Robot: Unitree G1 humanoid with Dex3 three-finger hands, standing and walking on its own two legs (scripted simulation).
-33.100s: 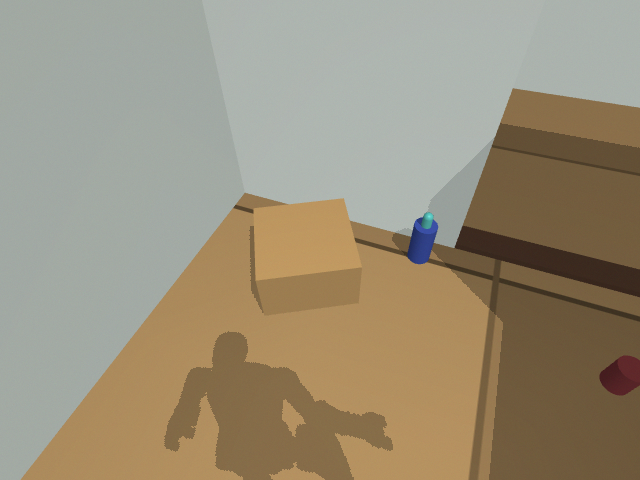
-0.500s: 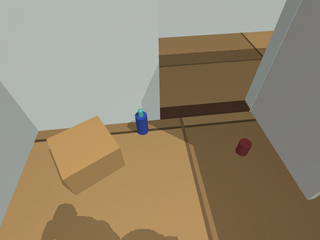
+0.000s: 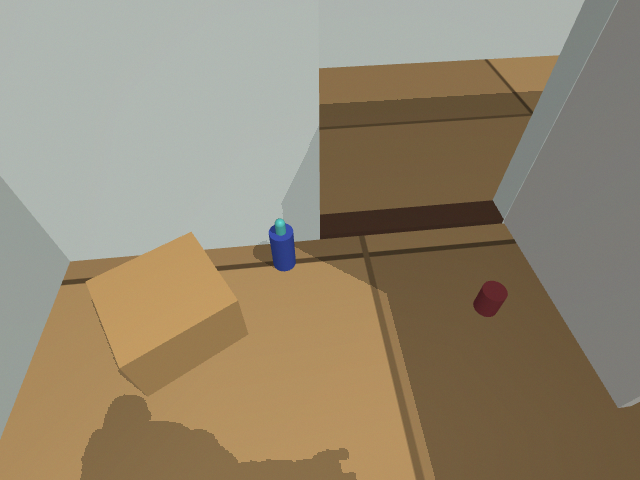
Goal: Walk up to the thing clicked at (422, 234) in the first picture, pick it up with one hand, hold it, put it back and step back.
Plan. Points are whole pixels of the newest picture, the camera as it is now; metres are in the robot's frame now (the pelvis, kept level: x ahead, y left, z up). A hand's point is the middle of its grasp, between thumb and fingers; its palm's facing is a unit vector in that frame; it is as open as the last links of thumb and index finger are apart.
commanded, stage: step back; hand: left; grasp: from the side
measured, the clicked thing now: (282, 242) +0.98 +0.21 -0.64
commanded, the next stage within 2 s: stand in 0.24 s
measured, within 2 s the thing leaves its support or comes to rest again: neither
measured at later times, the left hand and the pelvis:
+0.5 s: hand out of the picture +0.11 +0.25 -0.14, palm faces -0.01 -0.94 -0.34, open 7.4 cm; pelvis +0.01 +0.00 +0.02, yaw +0 degrees
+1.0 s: hand out of the picture +0.06 +0.25 -0.14, palm faces -0.02 -0.94 -0.34, open 7.4 cm; pelvis +0.00 -0.01 +0.02, yaw +0 degrees
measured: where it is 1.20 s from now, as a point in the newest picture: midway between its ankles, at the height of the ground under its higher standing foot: outside the picture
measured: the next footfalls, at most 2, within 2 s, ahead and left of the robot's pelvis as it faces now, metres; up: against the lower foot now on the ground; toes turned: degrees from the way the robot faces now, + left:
none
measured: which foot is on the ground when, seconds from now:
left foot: down 0.00-1.00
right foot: down 0.00-1.00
